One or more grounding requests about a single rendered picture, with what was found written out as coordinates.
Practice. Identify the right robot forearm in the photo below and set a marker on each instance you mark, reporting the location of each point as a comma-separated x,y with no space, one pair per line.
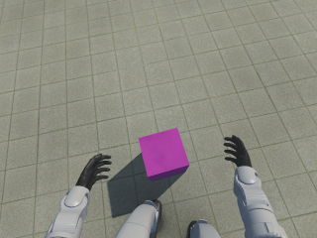
256,212

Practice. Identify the left robot forearm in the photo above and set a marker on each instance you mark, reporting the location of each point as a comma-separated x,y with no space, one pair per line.
73,208

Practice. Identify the left robot foot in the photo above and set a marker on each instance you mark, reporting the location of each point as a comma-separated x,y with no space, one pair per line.
159,207

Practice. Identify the right robot hand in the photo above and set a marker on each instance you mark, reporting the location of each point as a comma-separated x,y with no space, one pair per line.
241,154

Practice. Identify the left robot hand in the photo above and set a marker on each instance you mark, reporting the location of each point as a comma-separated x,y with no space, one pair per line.
89,176

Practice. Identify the carton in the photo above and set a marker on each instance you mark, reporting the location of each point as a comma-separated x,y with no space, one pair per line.
163,154

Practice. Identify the robot right shin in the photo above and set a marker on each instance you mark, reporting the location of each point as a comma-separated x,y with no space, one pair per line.
201,221

